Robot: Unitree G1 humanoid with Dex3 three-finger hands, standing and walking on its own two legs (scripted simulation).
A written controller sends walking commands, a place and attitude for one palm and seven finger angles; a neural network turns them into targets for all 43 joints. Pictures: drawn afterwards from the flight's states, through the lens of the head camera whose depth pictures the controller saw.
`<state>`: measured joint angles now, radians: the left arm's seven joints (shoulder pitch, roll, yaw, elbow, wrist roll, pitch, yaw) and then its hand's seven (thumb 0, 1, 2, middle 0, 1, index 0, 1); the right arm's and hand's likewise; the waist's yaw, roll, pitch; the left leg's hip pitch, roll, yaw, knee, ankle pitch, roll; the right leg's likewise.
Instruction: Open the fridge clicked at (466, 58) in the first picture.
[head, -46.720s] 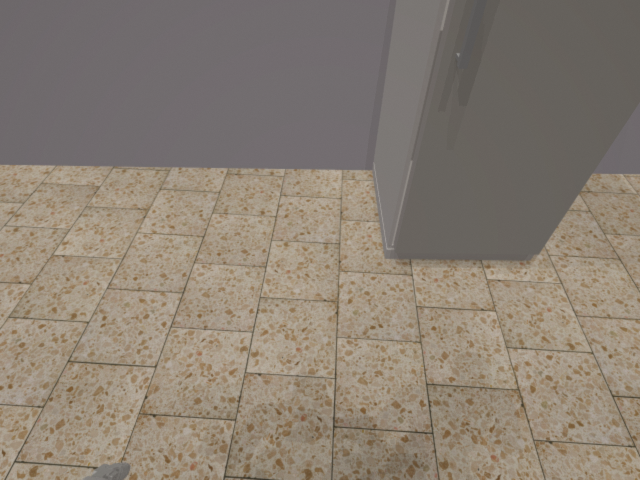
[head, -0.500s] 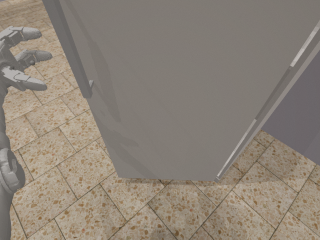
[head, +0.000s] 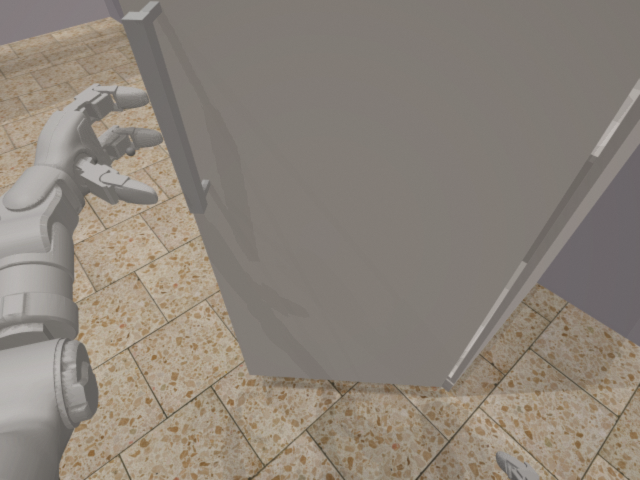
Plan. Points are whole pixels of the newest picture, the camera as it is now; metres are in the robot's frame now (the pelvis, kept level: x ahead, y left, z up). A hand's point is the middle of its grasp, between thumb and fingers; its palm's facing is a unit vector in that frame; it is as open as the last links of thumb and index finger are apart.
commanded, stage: feel for the door with the fingertips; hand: left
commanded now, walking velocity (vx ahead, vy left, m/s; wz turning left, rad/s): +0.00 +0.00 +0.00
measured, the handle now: (179, 123) +0.49 +0.19 +0.21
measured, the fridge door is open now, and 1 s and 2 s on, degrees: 42 41 42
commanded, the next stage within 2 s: slide the fingers in behind the handle in 0.34 s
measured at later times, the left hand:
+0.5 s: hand (145, 133) +0.46 +0.22 +0.22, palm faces -0.03 -1.00 +0.00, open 13.7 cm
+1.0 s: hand (134, 150) +0.43 +0.22 +0.21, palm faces -0.04 -1.00 +0.01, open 14.0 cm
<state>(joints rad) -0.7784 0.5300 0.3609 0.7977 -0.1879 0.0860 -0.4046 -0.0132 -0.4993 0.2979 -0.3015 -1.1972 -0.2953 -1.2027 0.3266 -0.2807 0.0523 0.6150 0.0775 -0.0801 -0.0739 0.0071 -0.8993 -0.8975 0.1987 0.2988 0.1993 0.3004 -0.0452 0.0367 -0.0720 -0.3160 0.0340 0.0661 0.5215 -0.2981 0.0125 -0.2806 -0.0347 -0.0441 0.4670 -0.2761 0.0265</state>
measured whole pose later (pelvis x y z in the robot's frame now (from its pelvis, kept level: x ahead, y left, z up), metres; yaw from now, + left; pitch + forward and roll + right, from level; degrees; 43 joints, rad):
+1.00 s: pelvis -0.01 +0.00 +0.00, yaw +0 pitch +5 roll -1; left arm -0.86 0.54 0.34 0.91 -0.19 0.05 -0.40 -0.01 -0.50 0.30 -0.30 -1.20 -0.30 -1.20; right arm 0.32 -0.29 0.05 0.64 0.08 -0.08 -0.09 0.01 -0.90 -0.90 0.20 0.30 0.20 0.30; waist -0.05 0.03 -0.06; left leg -0.33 0.04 0.06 0.52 -0.28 0.01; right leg -0.29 -0.03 -0.05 0.47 -0.26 0.02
